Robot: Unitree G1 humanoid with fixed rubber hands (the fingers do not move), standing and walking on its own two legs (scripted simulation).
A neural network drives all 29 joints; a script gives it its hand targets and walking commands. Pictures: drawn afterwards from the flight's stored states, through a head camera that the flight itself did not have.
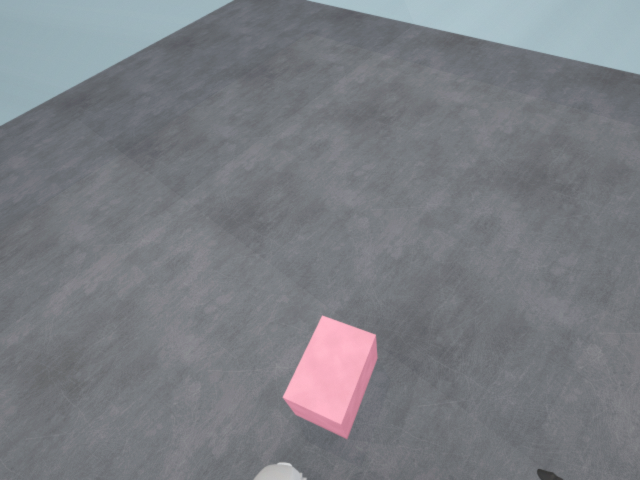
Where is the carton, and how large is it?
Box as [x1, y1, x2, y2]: [283, 316, 376, 438]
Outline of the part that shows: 322,316 284,393 283,398 295,414 347,438 376,360 375,335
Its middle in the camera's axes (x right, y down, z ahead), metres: +0.05 +0.41 +1.16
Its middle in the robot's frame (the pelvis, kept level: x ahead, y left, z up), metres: +0.49 +0.11 -0.69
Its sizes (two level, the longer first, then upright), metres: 0.261 0.173 0.185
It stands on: the floor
